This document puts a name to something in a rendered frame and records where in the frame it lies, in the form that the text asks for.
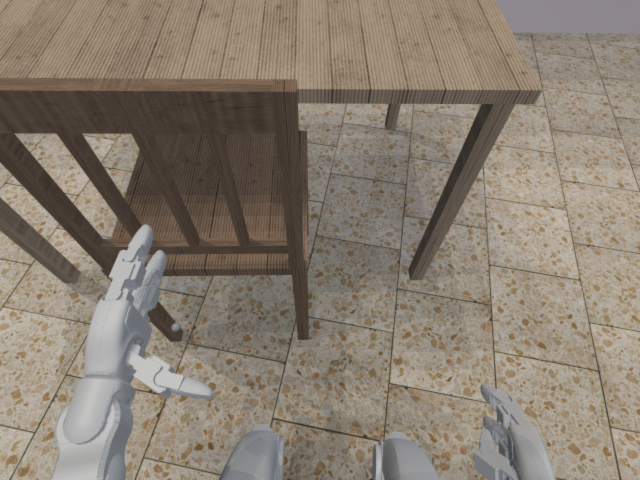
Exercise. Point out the robot right shin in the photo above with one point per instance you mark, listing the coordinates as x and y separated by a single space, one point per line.
397 435

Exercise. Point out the robot left forearm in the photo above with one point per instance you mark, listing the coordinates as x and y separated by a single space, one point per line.
92 430

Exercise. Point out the right robot thigh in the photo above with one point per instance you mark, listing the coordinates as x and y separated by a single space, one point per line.
401 459

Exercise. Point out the chair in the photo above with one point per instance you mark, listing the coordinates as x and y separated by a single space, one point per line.
221 176

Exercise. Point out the robot left hand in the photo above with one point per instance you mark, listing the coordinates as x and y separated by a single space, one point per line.
120 317

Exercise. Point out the table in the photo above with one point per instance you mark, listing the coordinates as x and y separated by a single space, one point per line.
340 51

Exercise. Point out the robot right hand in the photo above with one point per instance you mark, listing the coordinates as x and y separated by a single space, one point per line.
523 455

